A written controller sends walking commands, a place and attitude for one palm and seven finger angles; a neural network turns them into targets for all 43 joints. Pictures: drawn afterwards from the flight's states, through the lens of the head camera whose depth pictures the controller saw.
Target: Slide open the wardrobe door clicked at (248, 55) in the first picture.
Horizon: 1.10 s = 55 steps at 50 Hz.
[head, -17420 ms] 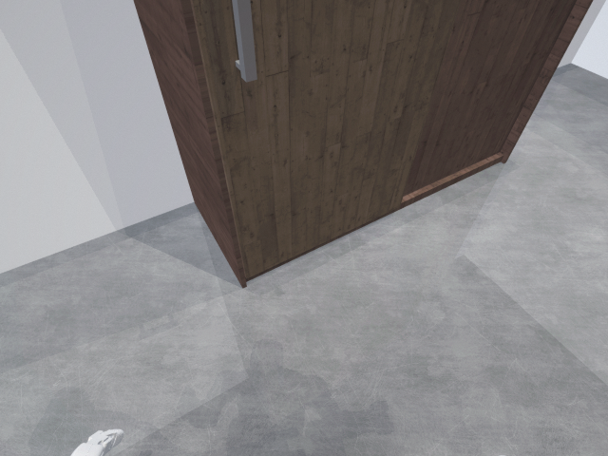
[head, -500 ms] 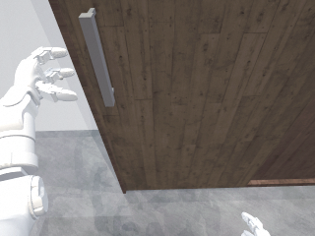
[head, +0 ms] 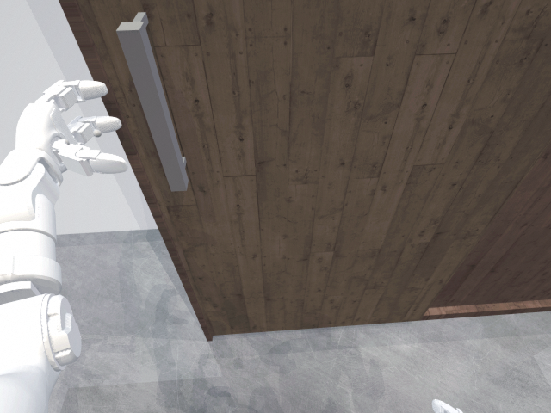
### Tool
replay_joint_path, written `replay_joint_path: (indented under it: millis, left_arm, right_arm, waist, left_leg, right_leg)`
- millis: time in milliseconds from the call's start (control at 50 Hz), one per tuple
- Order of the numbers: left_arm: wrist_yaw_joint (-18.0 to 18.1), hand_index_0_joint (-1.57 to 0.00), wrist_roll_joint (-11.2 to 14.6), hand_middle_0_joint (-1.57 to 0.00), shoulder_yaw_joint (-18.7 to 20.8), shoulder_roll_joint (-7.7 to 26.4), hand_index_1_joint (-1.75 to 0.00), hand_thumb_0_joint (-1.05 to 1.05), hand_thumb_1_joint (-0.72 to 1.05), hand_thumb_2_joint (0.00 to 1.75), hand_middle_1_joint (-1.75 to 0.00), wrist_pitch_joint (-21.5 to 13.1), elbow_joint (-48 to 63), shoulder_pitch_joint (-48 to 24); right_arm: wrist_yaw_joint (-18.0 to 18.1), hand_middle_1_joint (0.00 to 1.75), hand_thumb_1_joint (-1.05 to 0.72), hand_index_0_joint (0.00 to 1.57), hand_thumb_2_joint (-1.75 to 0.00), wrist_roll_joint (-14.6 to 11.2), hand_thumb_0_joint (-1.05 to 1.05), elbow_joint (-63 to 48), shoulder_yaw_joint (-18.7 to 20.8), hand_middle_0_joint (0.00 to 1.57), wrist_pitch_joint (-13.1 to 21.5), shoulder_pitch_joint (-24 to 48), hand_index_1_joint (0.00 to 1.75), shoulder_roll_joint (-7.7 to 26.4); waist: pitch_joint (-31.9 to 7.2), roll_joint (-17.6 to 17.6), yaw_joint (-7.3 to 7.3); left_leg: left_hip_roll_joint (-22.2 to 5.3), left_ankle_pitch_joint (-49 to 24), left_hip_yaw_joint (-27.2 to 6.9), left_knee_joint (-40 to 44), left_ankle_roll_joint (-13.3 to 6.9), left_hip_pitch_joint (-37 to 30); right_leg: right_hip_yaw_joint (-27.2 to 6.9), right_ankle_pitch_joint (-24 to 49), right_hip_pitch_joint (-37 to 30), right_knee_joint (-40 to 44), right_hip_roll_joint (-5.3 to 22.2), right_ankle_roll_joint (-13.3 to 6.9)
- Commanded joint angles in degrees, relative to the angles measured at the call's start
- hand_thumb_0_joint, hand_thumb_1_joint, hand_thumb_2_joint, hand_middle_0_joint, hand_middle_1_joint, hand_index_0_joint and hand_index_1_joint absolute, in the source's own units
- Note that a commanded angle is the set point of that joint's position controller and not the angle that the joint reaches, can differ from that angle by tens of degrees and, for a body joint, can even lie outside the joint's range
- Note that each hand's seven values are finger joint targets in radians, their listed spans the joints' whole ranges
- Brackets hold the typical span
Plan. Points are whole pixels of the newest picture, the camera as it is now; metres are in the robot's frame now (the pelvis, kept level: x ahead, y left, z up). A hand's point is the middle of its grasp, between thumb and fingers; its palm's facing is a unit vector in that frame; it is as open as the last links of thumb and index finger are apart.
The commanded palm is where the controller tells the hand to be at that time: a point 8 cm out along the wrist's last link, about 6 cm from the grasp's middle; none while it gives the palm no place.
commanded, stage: move the hooked fingers beside the handle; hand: left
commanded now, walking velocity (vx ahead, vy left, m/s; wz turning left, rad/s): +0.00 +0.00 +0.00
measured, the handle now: (162, 112) +0.48 +0.18 +0.21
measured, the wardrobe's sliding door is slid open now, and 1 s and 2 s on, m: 0.00 0.00 0.00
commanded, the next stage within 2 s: none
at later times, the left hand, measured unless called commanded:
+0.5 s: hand (111, 132) +0.42 +0.23 +0.22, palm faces +0.10 -0.99 -0.02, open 14.0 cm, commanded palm +0.40 +0.28 +0.22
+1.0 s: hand (94, 140) +0.40 +0.25 +0.22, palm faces +0.14 -0.99 -0.01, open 14.0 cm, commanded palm +0.38 +0.29 +0.21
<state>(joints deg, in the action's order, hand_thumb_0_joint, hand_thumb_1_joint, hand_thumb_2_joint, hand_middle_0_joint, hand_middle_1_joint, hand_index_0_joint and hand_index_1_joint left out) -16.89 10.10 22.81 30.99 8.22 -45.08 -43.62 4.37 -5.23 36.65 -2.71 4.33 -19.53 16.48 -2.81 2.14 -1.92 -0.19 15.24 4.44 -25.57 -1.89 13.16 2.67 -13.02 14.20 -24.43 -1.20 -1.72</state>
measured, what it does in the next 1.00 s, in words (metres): stands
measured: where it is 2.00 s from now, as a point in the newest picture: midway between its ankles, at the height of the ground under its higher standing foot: outside the picture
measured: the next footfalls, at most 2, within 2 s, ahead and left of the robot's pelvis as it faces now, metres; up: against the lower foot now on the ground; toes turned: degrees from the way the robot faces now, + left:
none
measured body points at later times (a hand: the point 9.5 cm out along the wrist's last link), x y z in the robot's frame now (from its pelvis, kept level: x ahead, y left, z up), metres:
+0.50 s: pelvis -0.01 +0.01 +0.00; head +0.00 +0.00 +0.45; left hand +0.41 +0.29 +0.22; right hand +0.12 -0.24 -0.10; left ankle -0.02 +0.10 -0.74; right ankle -0.01 -0.10 -0.74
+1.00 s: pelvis -0.01 -0.01 +0.00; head -0.01 -0.02 +0.45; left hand +0.39 +0.30 +0.22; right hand +0.12 -0.26 -0.10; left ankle -0.02 +0.09 -0.74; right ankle -0.01 -0.10 -0.74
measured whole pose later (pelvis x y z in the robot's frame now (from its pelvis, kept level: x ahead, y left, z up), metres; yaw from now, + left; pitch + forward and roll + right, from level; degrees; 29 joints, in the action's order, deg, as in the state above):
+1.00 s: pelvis -0.01 -0.01 +0.00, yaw +1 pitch +1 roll +0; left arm -14.4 10.3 20.2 29.3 11.2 -42.5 -43.6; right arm 5.1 -5.3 36.9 -2.7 4.4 -17.0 16.8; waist -2.4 2.2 -1.1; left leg -0.1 14.3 3.1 -25.8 -1.6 12.8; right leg 4.0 -12.4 13.2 -24.2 -1.1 -2.1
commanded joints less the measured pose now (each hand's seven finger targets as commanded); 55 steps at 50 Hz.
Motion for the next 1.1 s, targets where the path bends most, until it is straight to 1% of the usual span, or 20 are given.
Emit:
replay_joint_path:
  millis: [0, 60, 80, 100, 180, 260, 320, 360, 420, 460, 540, 580, 640, 720, 780, 840, 880, 920, 1000, 1080]
  left_arm:
    - [0.3, -0.30, 0.8, -0.30, 2.1, 16.0, -1.20, 0.00, -0.50, 0.30, -1.20, -3.2, 17.8, -26.1]
    - [0.5, -0.30, 1.7, -0.30, 1.7, 16.2, -1.20, 0.00, -0.50, 0.30, -1.20, -5.4, 24.1, -30.3]
    - [0.5, -0.30, 1.7, -0.30, 1.6, 15.9, -1.20, 0.00, -0.50, 0.30, -1.20, -5.6, 25.2, -31.6]
    - [0.4, -0.30, 1.9, -0.30, -1.2, 12.6, -1.20, 0.00, -0.50, 0.30, -1.20, -5.6, 24.9, -33.2]
    - [0.3, -0.30, 2.5, -0.30, -0.6, 12.1, -1.20, 0.00, -0.50, 0.30, -1.20, -2.3, 15.1, -28.1]
    - [1.5, -0.30, 1.2, -0.30, -4.4, 8.3, -1.20, 0.00, -0.50, 0.30, -1.20, 0.5, 8.4, -28.9]
    - [3.1, -0.30, 0.3, -0.30, -2.3, 11.3, -1.20, 0.00, -0.50, 0.30, -1.20, -1.4, 11.0, -32.4]
    - [3.7, -0.30, 0.6, -0.30, -3.0, 10.4, -1.20, 0.00, -0.50, 0.30, -1.20, -4.0, 13.6, -34.0]
    - [4.2, -0.30, 0.6, -0.30, -1.9, 11.7, -1.20, 0.00, -0.50, 0.30, -1.20, -7.1, 18.5, -38.4]
    - [4.5, -0.30, 0.6, -0.30, -1.3, 12.1, -1.20, 0.00, -0.50, 0.30, -1.20, -7.3, 16.5, -36.7]
    - [4.8, -0.30, -0.3, -0.30, -0.8, 11.1, -1.20, 0.00, -0.50, 0.30, -1.20, -3.6, 7.9, -31.4]
    - [4.8, -0.30, -0.9, -0.30, 0.4, 12.5, -1.20, 0.00, -0.50, 0.30, -1.20, -2.1, 4.6, -27.5]
    - [4.2, -0.30, -1.2, -0.30, 0.6, 13.5, -1.20, 0.00, -0.50, 0.30, -1.20, -2.4, 8.5, -27.4]
    - [3.1, -0.30, 0.6, -0.30, 1.1, 13.7, -1.20, 0.00, -0.50, 0.30, -1.20, -6.4, 21.4, -30.4]
    - [2.3, -0.30, 1.9, -0.30, 2.5, 14.4, -1.20, 0.00, -0.50, 0.30, -1.20, -6.6, 23.3, -29.1]
    - [2.0, -0.30, 1.6, -0.30, 0.6, 12.1, -1.20, 0.00, -0.50, 0.30, -1.20, -3.1, 17.5, -26.9]
    - [2.4, -0.30, 1.1, -0.30, 1.2, 13.2, -1.20, 0.00, -0.50, 0.30, -1.20, -0.7, 15.0, -24.1]
    - [2.5, -0.30, 0.6, -0.30, -0.4, 11.9, -1.20, 0.00, -0.50, 0.30, -1.20, 0.9, 12.4, -24.4]
    - [2.1, -0.30, 1.2, -0.30, -1.0, 12.8, -1.20, 0.00, -0.50, 0.30, -1.20, -1.4, 15.3, -29.6]
    - [1.9, -0.30, 1.9, -0.30, -1.4, 13.8, -1.20, 0.00, -0.50, 0.30, -1.20, -5.8, 17.7, -37.2]
  right_arm:
    - [0.7, 0.30, -0.90, 0.20, -0.90, 0.1, 0.00, -8.7, 2.9, 0.20, 3.0, 4.3, 0.30, 7.9]
    - [1.1, 0.30, -0.90, 0.20, -0.90, 0.2, 0.00, -8.7, 2.9, 0.20, 3.3, 4.4, 0.30, 7.7]
    - [1.2, 0.30, -0.90, 0.20, -0.90, 0.3, 0.00, -8.5, 2.7, 0.20, 3.5, 4.8, 0.30, 7.6]
    - [1.3, 0.30, -0.90, 0.20, -0.90, 0.3, 0.00, -8.1, 2.5, 0.20, 3.9, 5.0, 0.30, 7.4]
    - [1.6, 0.30, -0.90, 0.20, -0.90, 0.1, 0.00, -6.4, 2.3, 0.20, 3.9, 4.8, 0.30, 7.8]
    - [1.5, 0.30, -0.90, 0.20, -0.90, -0.1, 0.00, -5.9, 2.2, 0.20, 3.4, 4.6, 0.30, 7.8]
    - [1.2, 0.30, -0.90, 0.20, -0.90, 0.4, 0.00, -6.4, 2.2, 0.20, 3.2, 4.4, 0.30, 7.7]
    - [1.2, 0.30, -0.90, 0.20, -0.90, 0.5, 0.00, -7.0, 2.3, 0.20, 3.3, 4.5, 0.30, 7.3]
    - [1.1, 0.30, -0.90, 0.20, -0.90, 0.8, 0.00, -7.1, 2.1, 0.20, 3.8, 4.8, 0.30, 7.1]
    - [1.3, 0.30, -0.90, 0.20, -0.90, 0.7, 0.00, -6.7, 2.0, 0.20, 3.8, 4.7, 0.30, 7.2]
    - [1.2, 0.30, -0.90, 0.20, -0.90, 0.5, 0.00, -5.5, 1.9, 0.20, 3.3, 4.2, 0.30, 7.3]
    - [1.2, 0.30, -0.90, 0.20, -0.90, 0.5, 0.00, -5.9, 2.0, 0.20, 2.6, 3.6, 0.30, 7.7]
    - [1.0, 0.30, -0.90, 0.20, -0.90, 0.5, 0.00, -7.0, 2.4, 0.20, 2.3, 3.4, 0.30, 7.8]
    - [0.9, 0.30, -0.90, 0.20, -0.90, 0.7, 0.00, -8.4, 2.8, 0.20, 2.9, 4.2, 0.30, 7.4]
    - [1.1, 0.30, -0.90, 0.20, -0.90, 0.6, 0.00, -8.0, 2.8, 0.20, 3.2, 5.1, 0.30, 7.3]
    - [1.3, 0.30, -0.90, 0.20, -0.90, 0.2, 0.00, -6.7, 2.5, 0.20, 3.3, 5.2, 0.30, 7.4]
    - [1.4, 0.30, -0.90, 0.20, -0.90, 0.0, 0.00, -6.8, 2.4, 0.20, 3.0, 5.7, 0.30, 7.7]
    - [1.4, 0.30, -0.90, 0.20, -0.90, -0.1, 0.00, -6.7, 2.4, 0.20, 2.8, 5.4, 0.30, 7.7]
    - [1.6, 0.30, -0.90, 0.20, -0.90, 0.0, 0.00, -7.4, 2.5, 0.20, 2.9, 5.8, 0.30, 7.8]
    - [2.1, 0.30, -0.90, 0.20, -0.90, 0.2, 0.00, -6.8, 2.2, 0.20, 3.7, 6.0, 0.30, 7.5]
  waist:
    - [-16.9, 1.9, 1.33]
    - [-20.0, 2.9, 0.26]
    - [-20.4, 5.6, 0.33]
    - [-19.7, 5.8, -0.58]
    - [-14.4, 1.1, -0.18]
    - [-10.6, 0.6, -0.73]
    - [-14.5, 0.0, -0.27]
    - [-17.6, -0.6, -0.38]
    - [-22.2, 2.5, -0.05]
    - [-21.0, 1.5, 0.19]
    - [-13.8, 1.1, 0.72]
    - [-12.8, -2.0, 1.32]
    - [-15.5, -1.6, 1.73]
    - [-22.8, 0.8, 1.64]
    - [-21.2, 1.2, 1.61]
    - [-13.7, 1.4, 0.86]
    - [-11.8, 1.9, 1.41]
    - [-10.5, 0.4, 0.69]
    - [-14.4, -1.3, -0.22]
    - [-17.6, 1.3, -1.19]
  left_leg:
    - [-0.8, -19.6, -4.5, 1.4, -0.9, -7.7]
    - [-1.0, -21.5, -4.9, 0.7, -0.9, -11.3]
    - [-0.9, -21.6, -5.4, 0.7, -0.6, -12.4]
    - [-0.9, -21.4, -5.7, 0.7, -0.4, -13.3]
    - [-0.8, -16.3, -5.8, 1.5, -0.5, -8.9]
    - [-0.7, -12.5, -6.3, 2.2, -0.1, -6.0]
    - [-0.6, -14.2, -6.7, 1.8, -0.1, -6.8]
    - [-0.8, -16.1, -6.5, 1.1, -0.3, -8.6]
    - [-0.9, -19.2, -7.0, 1.0, 0.2, -12.3]
    - [-1.0, -19.4, -6.8, 1.1, 0.1, -11.7]
    - [-0.9, -15.6, -6.2, 2.5, 0.0, -6.7]
    - [-0.8, -15.1, -5.7, 2.8, -0.4, -4.4]
    - [-0.8, -17.3, -5.3, 2.5, -0.4, -5.1]
    - [-0.9, -22.2, -5.0, 1.3, -0.7, -10.8]
    - [-1.0, -22.5, -4.8, 1.2, -0.8, -10.9]
    - [-0.7, -16.6, -4.6, 2.3, -0.7, -7.8]
    - [-0.5, -13.8, -4.6, 2.7, -0.7, -5.6]
    - [-0.4, -12.0, -4.9, 2.7, -0.8, -4.7]
    - [-0.3, -11.6, -4.9, 1.8, -1.1, -5.8]
    - [-0.2, -12.2, -5.4, 0.9, -1.3, -8.5]
  right_leg:
    - [-1.7, 20.3, -5.3, 1.0, 1.3, -0.3]
    - [-1.7, 20.4, -5.6, 1.2, 0.9, -0.4]
    - [-1.7, 19.6, -4.6, 1.2, 0.9, -0.5]
    - [-1.5, 19.0, -3.3, 1.5, 0.8, -0.4]
    - [-0.9, 15.7, -2.2, 2.1, 0.9, -0.5]
    - [-0.4, 11.5, 0.4, 2.5, 1.5, -0.6]
    - [-0.9, 12.9, -1.1, 1.8, 1.5, -0.7]
    - [-1.1, 14.4, -2.5, 1.5, 1.4, -0.5]
    - [-1.4, 16.4, -3.7, 0.9, 1.1, -0.7]
    - [-1.2, 16.2, -4.1, 1.2, 1.1, -0.6]
    - [-1.0, 14.3, -2.8, 1.9, 1.2, -0.7]
    - [-1.1, 15.0, -4.2, 1.9, 1.5, -0.6]
    - [-1.3, 17.6, -5.9, 1.4, 1.6, -0.6]
    - [-2.1, 21.9, -8.5, 0.8, 1.2, -0.5]
    - [-2.1, 22.5, -8.6, 1.1, 1.0, -0.4]
    - [-1.5, 17.4, -4.6, 2.4, 1.1, -0.3]
    - [-1.5, 15.1, -4.3, 2.7, 1.5, -0.4]
    - [-1.5, 13.2, -2.8, 3.0, 1.6, -0.3]
    - [-2.3, 13.3, -3.9, 2.9, 1.7, 0.0]
    - [-2.8, 13.5, -3.8, 2.8, 1.5, 0.0]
